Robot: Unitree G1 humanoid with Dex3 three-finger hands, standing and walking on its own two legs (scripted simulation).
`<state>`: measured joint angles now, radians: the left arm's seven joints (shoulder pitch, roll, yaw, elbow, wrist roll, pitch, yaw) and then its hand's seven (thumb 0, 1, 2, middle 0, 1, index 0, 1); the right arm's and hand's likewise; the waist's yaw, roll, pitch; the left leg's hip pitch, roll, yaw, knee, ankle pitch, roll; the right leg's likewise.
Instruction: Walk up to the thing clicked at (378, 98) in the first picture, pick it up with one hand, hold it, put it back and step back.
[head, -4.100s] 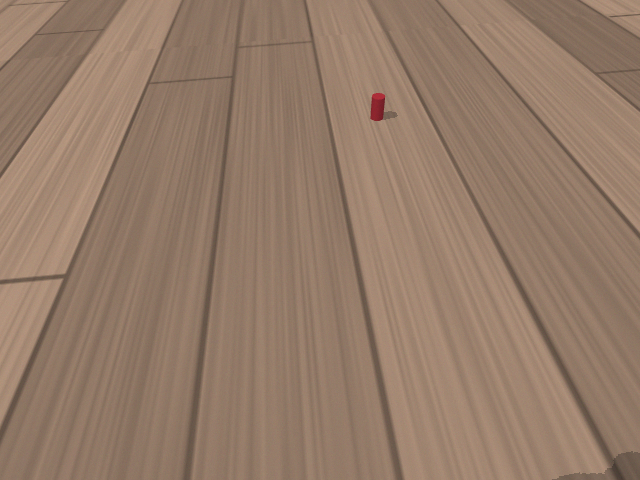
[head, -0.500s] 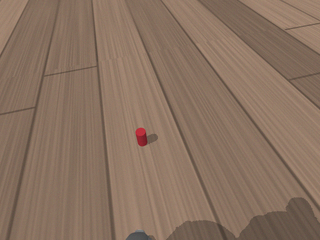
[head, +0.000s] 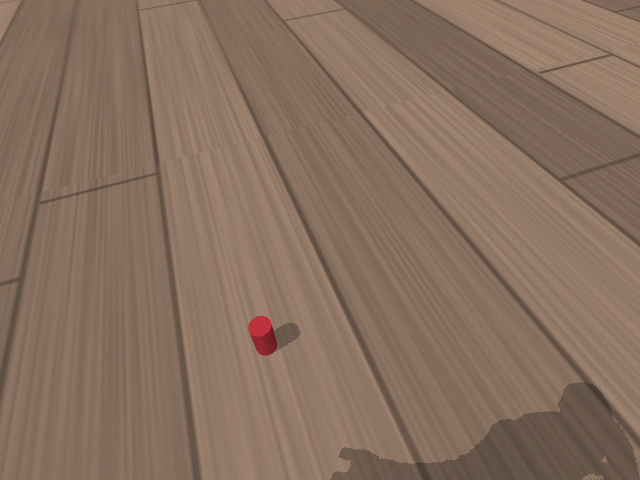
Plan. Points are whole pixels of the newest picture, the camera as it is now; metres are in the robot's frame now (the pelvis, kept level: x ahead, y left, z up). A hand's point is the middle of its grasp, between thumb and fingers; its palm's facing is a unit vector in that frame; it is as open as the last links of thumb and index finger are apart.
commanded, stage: walk up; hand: left
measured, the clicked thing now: (263, 336) +0.69 +0.25 -0.69
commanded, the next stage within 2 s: none
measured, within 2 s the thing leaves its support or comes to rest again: neither
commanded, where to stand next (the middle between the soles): +0.35 +0.04 m, yaw +1 degrees
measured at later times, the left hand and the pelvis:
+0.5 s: hand (131, 460) +0.20 +0.31 -0.15, palm faces -0.05 -0.93 -0.36, open 7.4 cm; pelvis +0.16 +0.03 +0.00, yaw +0 degrees
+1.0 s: hand (169, 360) +0.35 +0.29 -0.14, palm faces -0.04 -0.92 -0.40, open 7.4 cm; pelvis +0.26 +0.02 -0.01, yaw +0 degrees
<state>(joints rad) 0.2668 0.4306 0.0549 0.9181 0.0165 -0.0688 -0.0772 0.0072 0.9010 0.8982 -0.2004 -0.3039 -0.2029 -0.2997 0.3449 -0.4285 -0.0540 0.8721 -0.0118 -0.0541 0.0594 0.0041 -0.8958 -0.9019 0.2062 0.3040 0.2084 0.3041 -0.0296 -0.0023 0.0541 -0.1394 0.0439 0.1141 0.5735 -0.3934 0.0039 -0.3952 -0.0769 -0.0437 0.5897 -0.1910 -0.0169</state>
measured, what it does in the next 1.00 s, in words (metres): walks ahead: left foot, then right foot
